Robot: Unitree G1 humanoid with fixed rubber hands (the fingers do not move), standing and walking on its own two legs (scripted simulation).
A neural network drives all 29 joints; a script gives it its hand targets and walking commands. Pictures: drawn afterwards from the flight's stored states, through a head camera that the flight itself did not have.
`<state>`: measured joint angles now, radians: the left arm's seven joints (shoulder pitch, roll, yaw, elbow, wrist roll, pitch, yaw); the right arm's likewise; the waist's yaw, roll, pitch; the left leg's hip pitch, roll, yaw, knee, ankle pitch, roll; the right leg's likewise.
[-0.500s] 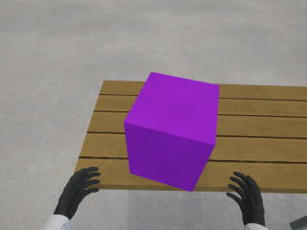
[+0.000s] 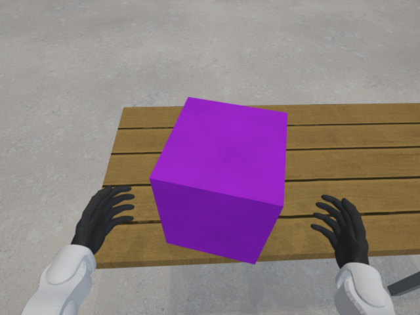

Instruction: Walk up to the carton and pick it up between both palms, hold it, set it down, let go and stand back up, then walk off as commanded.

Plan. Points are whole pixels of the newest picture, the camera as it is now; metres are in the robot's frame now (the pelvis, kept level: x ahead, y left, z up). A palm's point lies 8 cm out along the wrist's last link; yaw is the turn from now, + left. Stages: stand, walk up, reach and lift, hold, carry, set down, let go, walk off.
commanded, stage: reach and lift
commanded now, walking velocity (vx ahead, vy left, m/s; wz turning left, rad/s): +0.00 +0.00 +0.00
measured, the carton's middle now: (222, 182) +0.35 -0.01 +0.04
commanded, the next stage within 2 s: none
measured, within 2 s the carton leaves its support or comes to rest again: neither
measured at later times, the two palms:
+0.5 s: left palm (101, 171) +0.30 +0.20 +0.14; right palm (364, 210) +0.24 -0.22 +0.13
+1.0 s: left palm (103, 127) +0.36 +0.20 +0.18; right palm (349, 153) +0.32 -0.20 +0.17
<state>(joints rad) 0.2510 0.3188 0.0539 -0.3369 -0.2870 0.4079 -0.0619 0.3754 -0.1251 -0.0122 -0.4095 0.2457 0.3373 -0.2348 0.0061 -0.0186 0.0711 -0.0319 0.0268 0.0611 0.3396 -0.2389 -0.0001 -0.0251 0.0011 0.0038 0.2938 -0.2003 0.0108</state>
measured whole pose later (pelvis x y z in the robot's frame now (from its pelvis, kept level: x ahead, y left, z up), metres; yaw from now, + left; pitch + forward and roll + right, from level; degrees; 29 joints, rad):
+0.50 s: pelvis -0.02 +0.01 +0.00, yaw -1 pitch -2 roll -1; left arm -0.21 0.34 0.12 -0.19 -0.27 0.68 -0.05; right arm -0.07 -0.23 -0.08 -0.27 0.33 0.51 -0.26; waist -0.06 0.00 0.05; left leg -0.10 0.02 0.08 0.35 -0.21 0.02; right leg -0.10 -0.01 0.04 0.30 -0.16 0.03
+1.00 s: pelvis -0.04 +0.01 +0.00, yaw +0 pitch +1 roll -1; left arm -0.66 0.44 0.10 0.21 -0.26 0.74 -0.01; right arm -0.57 -0.24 -0.07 0.21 0.38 0.55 -0.24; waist -0.09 -0.04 -0.01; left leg -0.23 0.03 0.06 0.40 -0.20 0.01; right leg -0.21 0.00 0.01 0.33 -0.14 0.02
